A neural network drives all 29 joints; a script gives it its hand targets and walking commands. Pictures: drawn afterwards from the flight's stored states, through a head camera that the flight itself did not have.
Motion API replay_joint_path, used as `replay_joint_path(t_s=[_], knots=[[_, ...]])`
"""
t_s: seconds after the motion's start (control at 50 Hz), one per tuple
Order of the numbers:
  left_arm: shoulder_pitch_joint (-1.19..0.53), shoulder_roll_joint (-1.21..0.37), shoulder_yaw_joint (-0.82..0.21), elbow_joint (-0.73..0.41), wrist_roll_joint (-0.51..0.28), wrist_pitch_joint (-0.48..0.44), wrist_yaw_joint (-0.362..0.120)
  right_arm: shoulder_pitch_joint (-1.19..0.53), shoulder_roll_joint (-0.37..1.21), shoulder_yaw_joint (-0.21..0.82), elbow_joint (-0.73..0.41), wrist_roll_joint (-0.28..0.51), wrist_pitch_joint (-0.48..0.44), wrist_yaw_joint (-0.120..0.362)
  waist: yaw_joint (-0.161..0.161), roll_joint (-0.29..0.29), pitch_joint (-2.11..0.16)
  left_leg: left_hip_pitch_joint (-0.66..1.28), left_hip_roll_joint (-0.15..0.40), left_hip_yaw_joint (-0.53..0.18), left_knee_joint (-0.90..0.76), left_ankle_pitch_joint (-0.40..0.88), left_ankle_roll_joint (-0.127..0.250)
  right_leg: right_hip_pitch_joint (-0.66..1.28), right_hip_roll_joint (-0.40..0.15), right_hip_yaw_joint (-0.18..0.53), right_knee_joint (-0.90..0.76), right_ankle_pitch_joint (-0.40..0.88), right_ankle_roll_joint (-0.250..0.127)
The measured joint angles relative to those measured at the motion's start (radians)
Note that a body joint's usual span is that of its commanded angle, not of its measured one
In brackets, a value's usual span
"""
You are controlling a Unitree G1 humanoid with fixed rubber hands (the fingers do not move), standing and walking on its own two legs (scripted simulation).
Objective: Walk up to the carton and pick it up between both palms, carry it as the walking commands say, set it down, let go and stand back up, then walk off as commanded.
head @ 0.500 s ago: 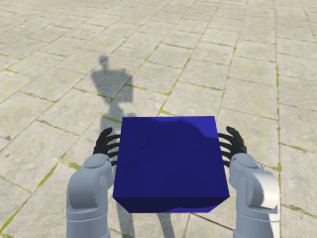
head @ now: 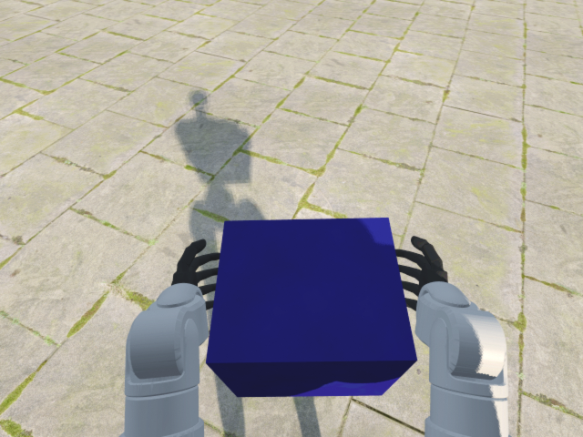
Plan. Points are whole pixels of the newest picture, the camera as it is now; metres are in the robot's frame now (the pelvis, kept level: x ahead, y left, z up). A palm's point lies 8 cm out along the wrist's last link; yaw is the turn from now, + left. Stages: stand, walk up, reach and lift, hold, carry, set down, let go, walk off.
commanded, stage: carry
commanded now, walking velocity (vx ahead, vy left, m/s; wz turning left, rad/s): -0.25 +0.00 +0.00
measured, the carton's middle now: (307, 313) +0.30 +0.00 +0.01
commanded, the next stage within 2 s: none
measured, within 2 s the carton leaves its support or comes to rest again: neither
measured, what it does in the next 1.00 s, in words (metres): walks backwards: right foot, then left foot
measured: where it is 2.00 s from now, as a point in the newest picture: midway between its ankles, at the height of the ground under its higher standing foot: outside the picture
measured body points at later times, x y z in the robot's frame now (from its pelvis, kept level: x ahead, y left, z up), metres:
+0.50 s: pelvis -0.14 +0.00 +0.00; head -0.13 +0.01 +0.45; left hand +0.16 +0.16 +0.08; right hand +0.17 -0.14 +0.09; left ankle -0.07 +0.08 -0.73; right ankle -0.15 -0.14 -0.67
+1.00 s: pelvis -0.32 -0.01 +0.00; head -0.32 +0.00 +0.45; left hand -0.03 +0.14 +0.07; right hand -0.03 -0.17 +0.09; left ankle -0.35 +0.10 -0.73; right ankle -0.21 -0.13 -0.73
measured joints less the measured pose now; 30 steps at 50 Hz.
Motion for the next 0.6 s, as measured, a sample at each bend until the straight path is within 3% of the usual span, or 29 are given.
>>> replay_joint_path(t_s=[0.06, 0.2, 0.28, 0.36, 0.44, 0.52, 0.56, 0.6], knots=[[0.001, 0.0, -0.001, -0.017, -0.003, 0.006, 0.005, 0.0, 0.0, 0.005, -0.008, -0.005, 0.0, 0.005, 0.007, 0.001, 0.01, -0.008, 0.003, 0.012, 0.021, -0.027, 0.012, 0.004, 0.0, 0.006, 0.0, -0.028, 0.011], [-0.017, -0.004, -0.004, 0.007, 0.0, 0.0, 0.008, -0.002, 0.0, -0.009, -0.002, -0.013, -0.005, 0.01, 0.006, 0.009, 0.028, -0.095, 0.016, 0.007, 0.115, -0.065, 0.005, -0.036, -0.003, -0.007, 0.002, -0.026, -0.021], [0.004, 0.0, -0.015, 0.004, 0.004, 0.007, 0.007, 0.02, -0.004, 0.003, -0.002, 0.0, -0.002, 0.001, -0.007, -0.028, 0.027, -0.12, -0.006, 0.021, 0.09, 0.004, 0.035, -0.057, -0.025, 0.002, -0.022, 0.01, -0.012], [0.018, 0.003, -0.007, 0.007, 0.003, 0.008, 0.0, 0.024, -0.005, 0.02, 0.004, 0.005, 0.006, -0.013, -0.005, 0.011, 0.027, -0.124, 0.019, 0.021, 0.035, 0.065, 0.047, -0.133, 0.004, 0.069, 0.263, -0.257, 0.022], [-0.007, -0.001, 0.001, 0.022, -0.002, -0.001, 0.003, 0.004, -0.001, 0.004, 0.004, -0.007, 0.006, -0.007, 0.012, 0.024, 0.018, -0.149, 0.038, 0.014, -0.021, 0.139, 0.043, -0.13, 0.03, 0.128, 0.441, -0.268, 0.048], [-0.023, -0.004, 0.005, 0.007, -0.005, -0.001, 0.014, -0.024, 0.006, -0.009, 0.003, -0.027, 0.004, 0.012, 0.028, 0.023, -0.002, -0.203, 0.054, 0.017, -0.035, 0.191, 0.037, -0.032, 0.042, 0.139, 0.326, -0.312, 0.06], [-0.024, -0.005, 0.009, 0.004, -0.004, 0.001, 0.013, -0.031, 0.008, -0.007, 0.007, -0.037, 0.006, 0.017, 0.03, 0.027, -0.012, -0.234, 0.061, 0.02, -0.031, 0.214, 0.032, 0.034, 0.05, 0.133, 0.212, -0.319, 0.057], [-0.024, -0.005, 0.011, 0.007, -0.004, 0.002, 0.013, -0.032, 0.008, -0.003, 0.01, -0.044, 0.008, 0.019, 0.031, 0.029, -0.019, -0.265, 0.065, 0.025, -0.019, 0.234, 0.024, 0.121, 0.052, 0.115, 0.028, -0.245, 0.049]])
